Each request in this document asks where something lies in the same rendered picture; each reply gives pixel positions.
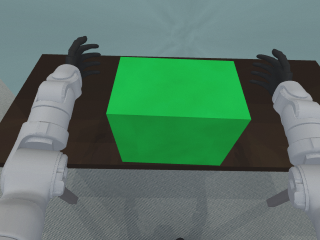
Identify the left robot hand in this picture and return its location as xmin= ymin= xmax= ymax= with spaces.
xmin=65 ymin=36 xmax=101 ymax=80

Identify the right robot upper arm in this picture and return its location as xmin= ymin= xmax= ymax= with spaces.
xmin=287 ymin=164 xmax=320 ymax=240

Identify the right robot hand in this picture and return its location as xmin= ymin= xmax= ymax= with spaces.
xmin=249 ymin=49 xmax=293 ymax=96

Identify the table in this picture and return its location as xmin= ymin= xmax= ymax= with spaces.
xmin=0 ymin=54 xmax=320 ymax=207

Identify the left robot forearm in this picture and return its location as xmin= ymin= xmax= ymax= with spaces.
xmin=0 ymin=64 xmax=82 ymax=194

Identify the left robot upper arm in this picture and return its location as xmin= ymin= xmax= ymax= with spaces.
xmin=0 ymin=147 xmax=68 ymax=240

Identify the carton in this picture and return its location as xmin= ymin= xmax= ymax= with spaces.
xmin=106 ymin=57 xmax=251 ymax=166

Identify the right robot forearm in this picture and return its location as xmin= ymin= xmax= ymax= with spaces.
xmin=272 ymin=80 xmax=320 ymax=166

